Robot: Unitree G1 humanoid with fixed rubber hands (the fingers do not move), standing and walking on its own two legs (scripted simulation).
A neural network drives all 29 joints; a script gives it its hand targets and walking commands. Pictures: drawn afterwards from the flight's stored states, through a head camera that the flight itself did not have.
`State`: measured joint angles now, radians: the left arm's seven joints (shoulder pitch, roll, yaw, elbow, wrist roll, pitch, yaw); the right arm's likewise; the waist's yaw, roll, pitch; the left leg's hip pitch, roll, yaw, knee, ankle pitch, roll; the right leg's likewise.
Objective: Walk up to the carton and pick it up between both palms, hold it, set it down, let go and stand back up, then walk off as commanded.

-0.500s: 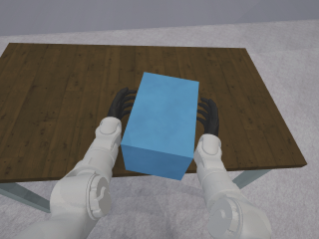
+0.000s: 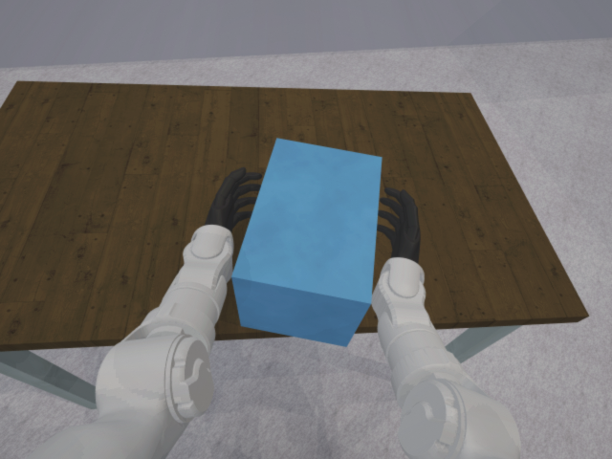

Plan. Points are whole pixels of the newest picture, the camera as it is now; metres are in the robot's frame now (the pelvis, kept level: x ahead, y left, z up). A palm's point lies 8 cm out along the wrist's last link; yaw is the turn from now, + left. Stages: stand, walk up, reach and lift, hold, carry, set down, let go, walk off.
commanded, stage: reach and lift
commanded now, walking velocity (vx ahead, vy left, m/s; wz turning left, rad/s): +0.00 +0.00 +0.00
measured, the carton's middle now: (311, 241) +0.42 +0.00 +0.00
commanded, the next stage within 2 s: none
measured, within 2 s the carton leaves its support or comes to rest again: leaves its support in 0.66 s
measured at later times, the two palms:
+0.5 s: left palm (222, 223) +0.43 +0.12 +0.03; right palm (402, 250) +0.38 -0.13 +0.04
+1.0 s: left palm (225, 219) +0.42 +0.12 +0.05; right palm (409, 254) +0.37 -0.13 +0.05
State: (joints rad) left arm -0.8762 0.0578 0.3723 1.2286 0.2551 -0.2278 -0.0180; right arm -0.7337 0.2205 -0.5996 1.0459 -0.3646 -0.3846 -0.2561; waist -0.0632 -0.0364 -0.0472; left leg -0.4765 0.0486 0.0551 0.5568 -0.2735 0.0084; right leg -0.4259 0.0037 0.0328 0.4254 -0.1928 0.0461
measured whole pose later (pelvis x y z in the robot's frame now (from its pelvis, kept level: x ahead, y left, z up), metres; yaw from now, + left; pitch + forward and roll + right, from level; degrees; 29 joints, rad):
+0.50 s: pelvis +0.00 +0.00 +0.00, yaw +0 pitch +11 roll -2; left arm -0.88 0.06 0.38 1.24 0.26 -0.25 -0.01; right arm -0.73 0.22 -0.60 1.05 -0.36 -0.39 -0.26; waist -0.06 -0.04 -0.05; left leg -0.48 0.05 0.06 0.56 -0.27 0.01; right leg -0.43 0.00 0.03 0.43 -0.19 0.05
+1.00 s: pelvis +0.00 +0.00 +0.00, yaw +0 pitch +11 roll -2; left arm -0.88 0.05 0.38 1.29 0.26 -0.43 -0.01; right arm -0.72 0.20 -0.60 1.14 -0.36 -0.62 -0.27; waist -0.06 -0.01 -0.05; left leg -0.48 0.05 0.06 0.56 -0.27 0.01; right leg -0.43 0.00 0.03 0.43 -0.19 0.04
